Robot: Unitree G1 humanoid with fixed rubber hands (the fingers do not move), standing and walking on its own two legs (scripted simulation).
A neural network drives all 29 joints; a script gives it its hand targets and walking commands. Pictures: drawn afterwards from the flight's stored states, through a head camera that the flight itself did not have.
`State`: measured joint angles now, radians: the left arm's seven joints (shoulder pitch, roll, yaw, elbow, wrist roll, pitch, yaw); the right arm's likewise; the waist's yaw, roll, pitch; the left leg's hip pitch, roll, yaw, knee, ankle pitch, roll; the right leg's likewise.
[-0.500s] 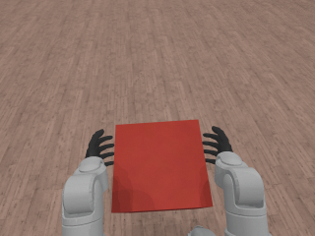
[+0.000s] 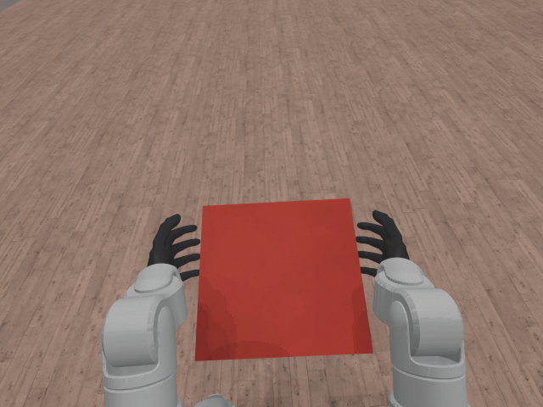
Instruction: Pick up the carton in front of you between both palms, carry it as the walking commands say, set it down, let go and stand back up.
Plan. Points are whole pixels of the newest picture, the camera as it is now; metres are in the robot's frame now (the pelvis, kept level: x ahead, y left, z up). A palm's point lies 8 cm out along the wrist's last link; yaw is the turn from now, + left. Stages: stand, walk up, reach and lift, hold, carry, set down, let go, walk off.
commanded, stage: carry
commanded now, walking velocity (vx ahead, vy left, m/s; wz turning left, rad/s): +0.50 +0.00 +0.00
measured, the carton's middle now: (280, 288) +0.31 +0.00 -0.01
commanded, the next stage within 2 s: none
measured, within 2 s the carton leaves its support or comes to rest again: neither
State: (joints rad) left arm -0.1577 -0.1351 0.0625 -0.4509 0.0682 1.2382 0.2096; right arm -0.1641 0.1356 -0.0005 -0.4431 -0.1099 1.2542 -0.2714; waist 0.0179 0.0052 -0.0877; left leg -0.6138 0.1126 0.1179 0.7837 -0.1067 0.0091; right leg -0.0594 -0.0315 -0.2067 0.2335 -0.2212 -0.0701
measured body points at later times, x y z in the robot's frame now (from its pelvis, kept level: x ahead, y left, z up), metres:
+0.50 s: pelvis +0.34 +0.02 +0.00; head +0.37 +0.02 +0.44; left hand +0.63 +0.15 +0.07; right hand +0.60 -0.14 +0.07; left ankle +0.32 +0.12 -0.75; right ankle +0.38 -0.12 -0.71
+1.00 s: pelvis +0.59 -0.04 -0.01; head +0.56 -0.04 +0.44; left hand +0.86 +0.10 +0.10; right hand +0.85 -0.19 +0.09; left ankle +0.57 +0.08 -0.75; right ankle +0.57 -0.13 -0.75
